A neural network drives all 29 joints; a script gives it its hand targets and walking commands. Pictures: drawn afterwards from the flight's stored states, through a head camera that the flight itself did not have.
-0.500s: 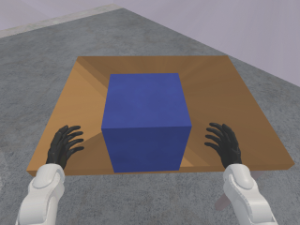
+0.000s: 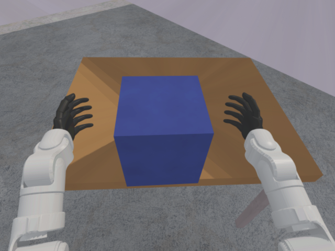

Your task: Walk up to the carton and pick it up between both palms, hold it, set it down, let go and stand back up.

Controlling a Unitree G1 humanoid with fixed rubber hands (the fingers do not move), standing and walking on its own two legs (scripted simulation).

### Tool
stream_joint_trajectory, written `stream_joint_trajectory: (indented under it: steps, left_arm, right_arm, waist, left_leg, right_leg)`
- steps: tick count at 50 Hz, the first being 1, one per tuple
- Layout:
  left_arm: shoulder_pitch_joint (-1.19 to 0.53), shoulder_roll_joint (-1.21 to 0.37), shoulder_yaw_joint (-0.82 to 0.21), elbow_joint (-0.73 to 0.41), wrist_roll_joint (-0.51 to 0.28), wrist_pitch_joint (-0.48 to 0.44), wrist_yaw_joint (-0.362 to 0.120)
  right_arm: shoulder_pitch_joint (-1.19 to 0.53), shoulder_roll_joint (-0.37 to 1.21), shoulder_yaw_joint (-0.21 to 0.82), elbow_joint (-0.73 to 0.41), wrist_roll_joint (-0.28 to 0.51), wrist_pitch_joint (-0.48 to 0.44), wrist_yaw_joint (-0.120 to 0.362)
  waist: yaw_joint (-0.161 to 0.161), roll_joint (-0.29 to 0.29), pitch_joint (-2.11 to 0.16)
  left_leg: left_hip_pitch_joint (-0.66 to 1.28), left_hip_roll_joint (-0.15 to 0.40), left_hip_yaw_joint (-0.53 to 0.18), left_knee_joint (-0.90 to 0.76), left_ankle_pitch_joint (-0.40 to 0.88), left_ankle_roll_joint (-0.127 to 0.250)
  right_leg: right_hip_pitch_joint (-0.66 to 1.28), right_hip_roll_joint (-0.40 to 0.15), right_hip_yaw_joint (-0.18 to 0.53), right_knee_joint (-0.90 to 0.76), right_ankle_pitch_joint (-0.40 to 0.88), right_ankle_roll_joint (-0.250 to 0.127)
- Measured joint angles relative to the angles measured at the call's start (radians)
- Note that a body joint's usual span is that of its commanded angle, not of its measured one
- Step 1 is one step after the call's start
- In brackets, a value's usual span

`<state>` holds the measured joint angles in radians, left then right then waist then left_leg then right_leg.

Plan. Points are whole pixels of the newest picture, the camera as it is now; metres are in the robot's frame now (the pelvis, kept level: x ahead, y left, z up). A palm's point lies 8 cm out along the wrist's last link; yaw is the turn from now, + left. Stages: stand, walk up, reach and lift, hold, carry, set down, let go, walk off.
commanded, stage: reach and lift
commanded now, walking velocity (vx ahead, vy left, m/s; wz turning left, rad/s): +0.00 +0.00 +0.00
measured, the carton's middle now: (161, 131) +0.43 +0.05 +0.03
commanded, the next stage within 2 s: none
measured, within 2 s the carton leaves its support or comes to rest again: neither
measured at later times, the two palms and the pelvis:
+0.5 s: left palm (60, 94) +0.39 +0.27 +0.18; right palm (244, 93) +0.43 -0.14 +0.18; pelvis +0.01 +0.00 +0.00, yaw +1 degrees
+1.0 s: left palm (82, 129) +0.38 +0.26 +0.07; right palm (225, 122) +0.42 -0.11 +0.09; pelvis +0.01 +0.00 +0.00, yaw +2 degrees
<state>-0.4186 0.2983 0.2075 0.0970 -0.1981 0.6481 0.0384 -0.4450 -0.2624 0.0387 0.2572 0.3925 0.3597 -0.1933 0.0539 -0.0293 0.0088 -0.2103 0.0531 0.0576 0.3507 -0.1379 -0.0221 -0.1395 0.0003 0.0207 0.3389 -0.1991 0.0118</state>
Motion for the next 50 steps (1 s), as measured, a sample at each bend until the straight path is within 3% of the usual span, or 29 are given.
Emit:
stream_joint_trajectory:
  steps: [15,27,35,41,50]
  left_arm:
    - [-0.218,0.073,-0.005,0.188,-0.008,0.03,-0.01]
    - [-0.346,0.11,-0.029,0.369,-0.012,-0.02,-0.021]
    - [-0.299,0.057,-0.018,0.453,0.049,-0.145,-0.049]
    - [-0.219,-0.005,-0.036,0.497,0.059,-0.273,-0.03]
    - [-0.264,-0.047,-0.065,0.743,0.056,-0.515,-0.01]
  right_arm:
    - [-0.216,-0.038,0.037,0.186,0.062,0.039,-0.006]
    - [-0.364,-0.031,0.043,0.347,0.07,0.032,-0.008]
    - [-0.316,0.022,0.04,0.414,0.013,-0.055,-0.004]
    - [-0.219,0.079,-0.006,0.427,-0.073,-0.157,0.001]
    - [-0.255,0.132,-0.042,0.588,-0.168,-0.292,0.005]
  waist:
    - [-0.009,0.0,-0.028]
    - [-0.012,-0.001,-0.049]
    - [-0.01,-0.002,-0.033]
    - [0.0,0.002,-0.032]
    - [0.001,0.006,-0.095]
  left_leg:
    - [-0.021,0.006,-0.017,0.011,-0.013,-0.007]
    - [-0.038,0.006,-0.03,0.019,-0.019,-0.009]
    - [-0.018,0.002,-0.037,0.016,-0.022,-0.006]
    - [-0.06,0.0,-0.044,0.035,-0.023,-0.005]
    - [-0.182,0.002,-0.049,0.081,-0.027,-0.002]
  right_leg:
    - [-0.005,0.008,-0.012,-0.014,-0.004,-0.005]
    - [-0.008,0.01,-0.023,-0.024,-0.004,-0.007]
    - [0.021,0.007,-0.029,-0.04,-0.003,-0.005]
    - [-0.016,0.006,-0.036,-0.026,-0.004,-0.003]
    - [-0.141,0.008,-0.038,0.028,-0.013,-0.002]
